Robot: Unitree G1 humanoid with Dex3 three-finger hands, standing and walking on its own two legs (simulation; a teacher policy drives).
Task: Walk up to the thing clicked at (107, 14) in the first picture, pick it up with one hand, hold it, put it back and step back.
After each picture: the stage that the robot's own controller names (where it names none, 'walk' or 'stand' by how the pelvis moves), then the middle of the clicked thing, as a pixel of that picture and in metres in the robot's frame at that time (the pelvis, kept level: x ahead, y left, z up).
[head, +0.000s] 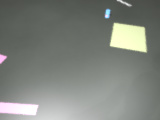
stand; (107, 13) +2.21 -0.50 -0.72
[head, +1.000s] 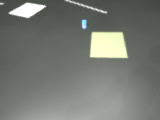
walk; (84, 24) +2.13 +0.03 -0.70
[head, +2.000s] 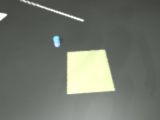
walk; (56, 41) +1.48 +0.33 -0.72
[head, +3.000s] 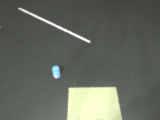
walk; (56, 72) +0.97 +0.26 -0.72
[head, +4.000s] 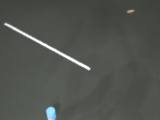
walk; (51, 114) +0.56 +0.20 -0.69
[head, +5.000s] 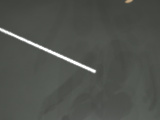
stand; out of the picture +0.38 +0.13 -0.68
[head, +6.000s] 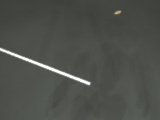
stand; out of the picture +0.34 +0.14 -0.72
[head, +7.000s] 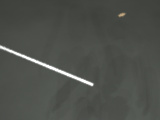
stand; out of the picture +0.35 +0.12 -0.73
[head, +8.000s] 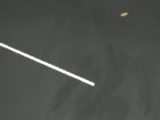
stand; out of the picture +0.35 +0.12 -0.73
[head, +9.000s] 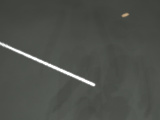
stand; out of the picture +0.34 +0.11 -0.73
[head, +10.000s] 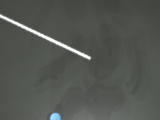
go down; (55, 119) +0.37 +0.11 -0.65
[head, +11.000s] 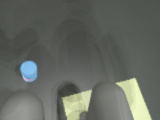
go down; (29, 72) +0.44 +0.15 -0.30
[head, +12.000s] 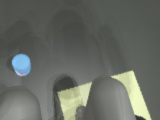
close in; (22, 65) +0.44 +0.16 -0.28
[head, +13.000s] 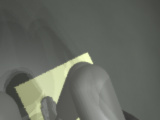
close; out of the picture +0.44 +0.20 -0.23
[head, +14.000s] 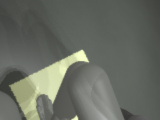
close; out of the picture +0.43 +0.21 -0.23
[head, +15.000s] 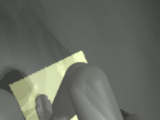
lift; out of the picture +0.41 +0.20 -0.24
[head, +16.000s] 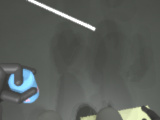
lift; (25, 87) +0.34 +0.17 -0.02
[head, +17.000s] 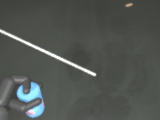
hold; (32, 100) +0.31 +0.16 +0.00
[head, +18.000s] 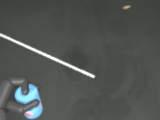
hold; (30, 102) +0.31 +0.17 +0.00
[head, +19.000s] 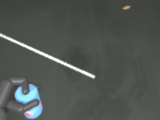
hold; (30, 101) +0.31 +0.17 +0.00
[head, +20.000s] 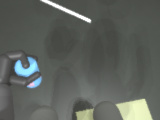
crouch; (29, 73) +0.40 +0.16 -0.07
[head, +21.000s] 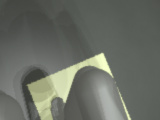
lower; out of the picture +0.45 +0.24 -0.21
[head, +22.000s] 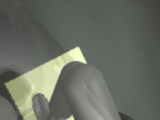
lower; out of the picture +0.45 +0.26 -0.24
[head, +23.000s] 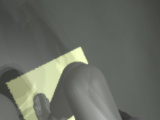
lower; out of the picture +0.45 +0.25 -0.24
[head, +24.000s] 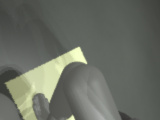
lower; out of the picture +0.45 +0.24 -0.24
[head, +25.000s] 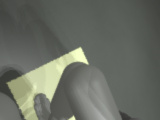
loosen; out of the picture +0.45 +0.23 -0.24
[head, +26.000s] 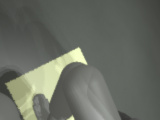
withdraw; out of the picture +0.44 +0.23 -0.25
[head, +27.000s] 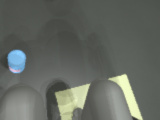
stand; (16, 62) +0.45 +0.19 -0.28
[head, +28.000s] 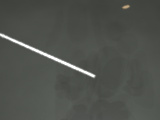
stand; out of the picture +0.38 +0.11 -0.65
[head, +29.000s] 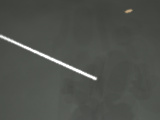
stand; out of the picture +0.40 +0.13 -0.66
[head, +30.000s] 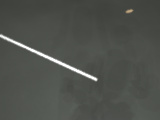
stand; out of the picture +0.39 +0.12 -0.67
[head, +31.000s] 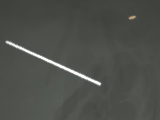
stand; out of the picture +0.41 +0.12 -0.72
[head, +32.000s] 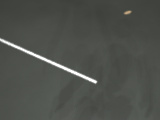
stand; out of the picture +0.38 +0.13 -0.73
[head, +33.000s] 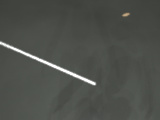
walk; out of the picture +0.38 +0.13 -0.73
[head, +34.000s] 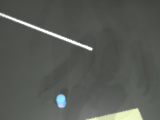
walk; (61, 101) +0.51 +0.12 -0.69
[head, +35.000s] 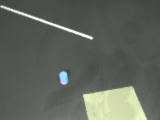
walk; (63, 78) +0.77 +0.15 -0.70
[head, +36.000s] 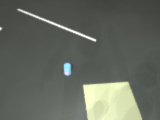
stand; (67, 69) +1.01 +0.11 -0.70
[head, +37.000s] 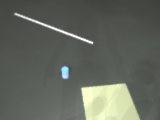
stand; (65, 72) +1.00 +0.12 -0.73
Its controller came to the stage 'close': yes
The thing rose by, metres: 0.71
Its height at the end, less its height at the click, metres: +0.00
